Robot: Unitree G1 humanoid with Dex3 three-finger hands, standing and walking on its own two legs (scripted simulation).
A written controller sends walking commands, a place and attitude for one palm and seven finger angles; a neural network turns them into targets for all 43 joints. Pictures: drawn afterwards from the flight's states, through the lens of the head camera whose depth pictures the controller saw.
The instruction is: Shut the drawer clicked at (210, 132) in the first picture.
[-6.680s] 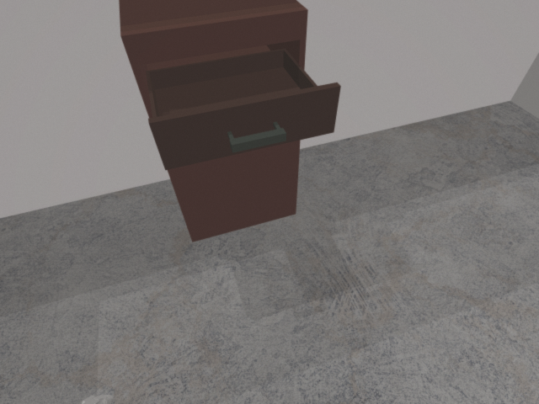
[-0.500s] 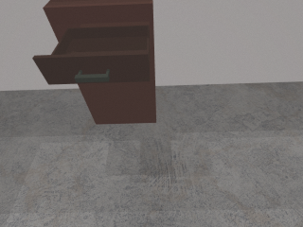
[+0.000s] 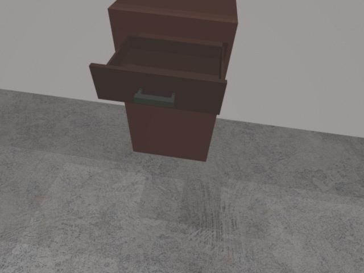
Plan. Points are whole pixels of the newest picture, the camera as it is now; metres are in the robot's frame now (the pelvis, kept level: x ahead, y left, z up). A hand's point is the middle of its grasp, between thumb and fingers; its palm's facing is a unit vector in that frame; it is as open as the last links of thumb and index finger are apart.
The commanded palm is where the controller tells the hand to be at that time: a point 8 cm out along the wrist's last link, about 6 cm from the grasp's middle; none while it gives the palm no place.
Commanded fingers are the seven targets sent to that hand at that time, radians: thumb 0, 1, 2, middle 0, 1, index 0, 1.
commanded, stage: take the last steps up to it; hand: left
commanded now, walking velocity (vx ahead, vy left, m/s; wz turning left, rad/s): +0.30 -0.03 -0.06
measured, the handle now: (155, 96) +0.65 +0.17 +0.00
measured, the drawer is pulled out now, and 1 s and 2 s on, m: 0.29 0.29 0.29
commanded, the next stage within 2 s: come to a stop and stand still in 0.76 s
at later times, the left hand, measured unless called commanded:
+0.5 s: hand (135, 215) +0.29 +0.17 -0.16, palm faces -0.10 -0.98 -0.16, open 7.3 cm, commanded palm none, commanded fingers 0.00 0.90 0.90 -0.20 -0.30 -0.20 -0.30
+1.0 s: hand (136, 216) +0.30 +0.17 -0.18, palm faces +0.05 -0.98 -0.18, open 7.3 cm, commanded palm none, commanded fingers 0.00 0.90 0.90 -0.20 -0.30 -0.20 -0.30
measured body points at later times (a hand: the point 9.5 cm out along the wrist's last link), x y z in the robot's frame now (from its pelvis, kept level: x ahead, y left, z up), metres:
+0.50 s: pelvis +0.16 +0.01 +0.00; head +0.19 +0.01 +0.45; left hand +0.30 +0.22 -0.15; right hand +0.01 -0.16 -0.15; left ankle +0.01 +0.10 -0.73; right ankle +0.28 -0.11 -0.70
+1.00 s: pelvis +0.32 -0.01 +0.00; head +0.33 +0.01 +0.45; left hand +0.30 +0.22 -0.16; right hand +0.42 -0.24 -0.14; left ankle +0.37 +0.10 -0.73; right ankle +0.28 -0.11 -0.73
